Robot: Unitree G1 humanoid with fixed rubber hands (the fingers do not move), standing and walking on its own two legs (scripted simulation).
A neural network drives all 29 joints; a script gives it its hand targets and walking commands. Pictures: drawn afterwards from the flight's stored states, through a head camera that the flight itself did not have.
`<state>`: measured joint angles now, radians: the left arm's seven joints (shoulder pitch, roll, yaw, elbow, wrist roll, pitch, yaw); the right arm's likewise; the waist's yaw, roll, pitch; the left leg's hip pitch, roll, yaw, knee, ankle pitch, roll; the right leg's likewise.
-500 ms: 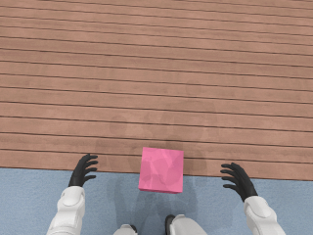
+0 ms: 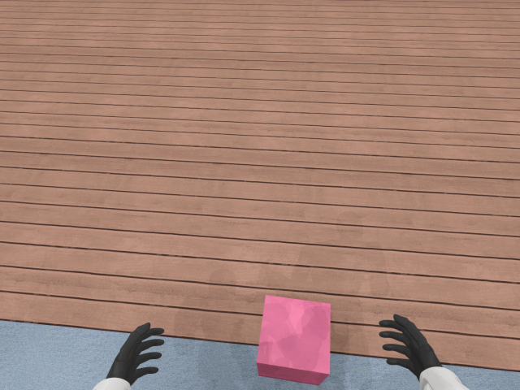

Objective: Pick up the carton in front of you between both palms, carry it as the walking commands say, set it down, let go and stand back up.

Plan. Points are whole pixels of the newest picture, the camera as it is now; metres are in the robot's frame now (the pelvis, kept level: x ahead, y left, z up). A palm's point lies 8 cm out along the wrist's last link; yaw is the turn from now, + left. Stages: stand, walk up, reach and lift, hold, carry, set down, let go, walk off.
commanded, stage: let go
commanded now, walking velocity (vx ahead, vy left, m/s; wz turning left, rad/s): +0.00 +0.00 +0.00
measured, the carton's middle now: (292, 341) +0.36 -0.08 -0.65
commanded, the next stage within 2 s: stand in 0.20 s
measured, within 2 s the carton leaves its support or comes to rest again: neither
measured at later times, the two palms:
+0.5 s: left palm out of the picture +0.12 +0.28 -0.08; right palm (462, 381) +0.15 -0.29 -0.09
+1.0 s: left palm out of the picture +0.11 +0.28 -0.09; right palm out of the picture +0.13 -0.31 -0.10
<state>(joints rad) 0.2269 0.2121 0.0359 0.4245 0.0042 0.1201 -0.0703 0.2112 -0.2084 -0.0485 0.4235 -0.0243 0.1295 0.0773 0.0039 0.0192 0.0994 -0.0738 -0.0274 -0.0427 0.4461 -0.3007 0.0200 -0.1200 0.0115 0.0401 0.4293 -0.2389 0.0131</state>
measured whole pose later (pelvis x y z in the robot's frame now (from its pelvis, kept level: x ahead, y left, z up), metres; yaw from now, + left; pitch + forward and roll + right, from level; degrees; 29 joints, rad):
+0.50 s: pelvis +0.01 -0.02 -0.01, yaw +1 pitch +0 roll +0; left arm 0.21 0.33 0.06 0.71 0.04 0.01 0.02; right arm 0.20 -0.33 -0.05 0.68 -0.04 0.02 -0.02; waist 0.01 0.04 0.01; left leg -0.17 -0.02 -0.06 0.51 -0.33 0.00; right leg -0.22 0.02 0.02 0.51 -0.28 -0.01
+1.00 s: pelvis +0.01 -0.02 +0.00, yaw +1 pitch -2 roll +0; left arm 0.15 0.33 0.03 0.89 0.03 0.00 0.02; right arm 0.18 -0.36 -0.02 0.84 -0.03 -0.01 -0.03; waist 0.01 0.03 0.01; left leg -0.10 -0.01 -0.07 0.42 -0.29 -0.01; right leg -0.15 0.03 0.01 0.43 -0.25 -0.02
